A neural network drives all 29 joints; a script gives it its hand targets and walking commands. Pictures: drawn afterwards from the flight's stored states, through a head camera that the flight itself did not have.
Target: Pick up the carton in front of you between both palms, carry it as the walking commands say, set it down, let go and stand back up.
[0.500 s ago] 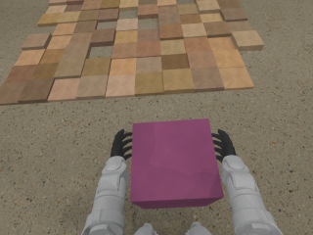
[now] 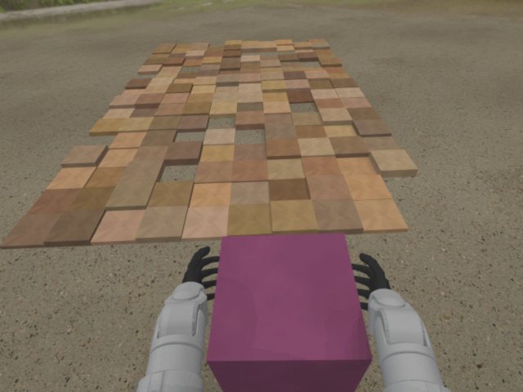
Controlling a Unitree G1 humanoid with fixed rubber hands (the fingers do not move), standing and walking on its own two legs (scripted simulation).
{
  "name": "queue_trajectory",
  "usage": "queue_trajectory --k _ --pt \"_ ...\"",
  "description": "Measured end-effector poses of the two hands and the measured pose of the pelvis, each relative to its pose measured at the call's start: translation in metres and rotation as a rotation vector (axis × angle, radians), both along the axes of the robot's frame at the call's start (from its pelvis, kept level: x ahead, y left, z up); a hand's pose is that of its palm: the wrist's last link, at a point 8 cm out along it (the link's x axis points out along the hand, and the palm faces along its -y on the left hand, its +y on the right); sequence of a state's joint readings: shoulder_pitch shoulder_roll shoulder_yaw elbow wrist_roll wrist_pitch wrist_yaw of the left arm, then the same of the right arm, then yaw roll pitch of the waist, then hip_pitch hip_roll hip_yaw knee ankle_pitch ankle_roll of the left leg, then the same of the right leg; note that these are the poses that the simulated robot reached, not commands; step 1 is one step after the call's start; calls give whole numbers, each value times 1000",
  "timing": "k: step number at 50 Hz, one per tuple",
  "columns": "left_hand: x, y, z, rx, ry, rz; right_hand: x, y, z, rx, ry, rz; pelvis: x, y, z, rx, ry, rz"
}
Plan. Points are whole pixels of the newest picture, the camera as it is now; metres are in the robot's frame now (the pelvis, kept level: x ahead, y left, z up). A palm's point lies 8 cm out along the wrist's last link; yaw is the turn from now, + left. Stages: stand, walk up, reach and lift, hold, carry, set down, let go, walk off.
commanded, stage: reach and lift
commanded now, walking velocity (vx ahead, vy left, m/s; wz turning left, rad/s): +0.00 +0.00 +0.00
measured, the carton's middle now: (285, 323) +0.28 +0.00 -0.06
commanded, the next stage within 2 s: hold in 0.90 s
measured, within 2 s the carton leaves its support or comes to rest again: neither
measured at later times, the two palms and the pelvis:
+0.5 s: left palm (194, 286) +0.29 +0.15 +0.04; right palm (380, 293) +0.29 -0.15 +0.03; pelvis -0.01 +0.00 +0.00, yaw +0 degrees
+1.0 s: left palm (190, 280) +0.29 +0.15 +0.05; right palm (381, 288) +0.29 -0.15 +0.05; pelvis +0.00 +0.00 +0.01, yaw +0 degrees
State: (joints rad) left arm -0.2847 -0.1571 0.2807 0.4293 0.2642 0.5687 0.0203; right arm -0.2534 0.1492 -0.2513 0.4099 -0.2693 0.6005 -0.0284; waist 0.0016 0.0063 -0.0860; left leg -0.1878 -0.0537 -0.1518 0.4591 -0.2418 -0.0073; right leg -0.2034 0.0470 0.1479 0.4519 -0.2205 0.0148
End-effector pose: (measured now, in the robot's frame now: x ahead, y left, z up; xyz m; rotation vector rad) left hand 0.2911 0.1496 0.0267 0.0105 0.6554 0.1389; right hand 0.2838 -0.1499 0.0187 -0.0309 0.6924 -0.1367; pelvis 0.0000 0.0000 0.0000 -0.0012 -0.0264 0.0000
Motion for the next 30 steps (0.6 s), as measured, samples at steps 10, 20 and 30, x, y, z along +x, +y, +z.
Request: queue_trajectory --k 10,20,30 --pt "-4 -1 2 -2 8 11 -3 -1 2 7 8 0 -14 -2 -2 2 -30 -2" --pt "0 -2 8 2 -2 10 2 -2 8 7 -1 0 -11 -4 1 2 -35 2" --pt "4 -1 12 15 2 0 6 -1 12 -9 4 12 -1 -4 4 1 -38 3"
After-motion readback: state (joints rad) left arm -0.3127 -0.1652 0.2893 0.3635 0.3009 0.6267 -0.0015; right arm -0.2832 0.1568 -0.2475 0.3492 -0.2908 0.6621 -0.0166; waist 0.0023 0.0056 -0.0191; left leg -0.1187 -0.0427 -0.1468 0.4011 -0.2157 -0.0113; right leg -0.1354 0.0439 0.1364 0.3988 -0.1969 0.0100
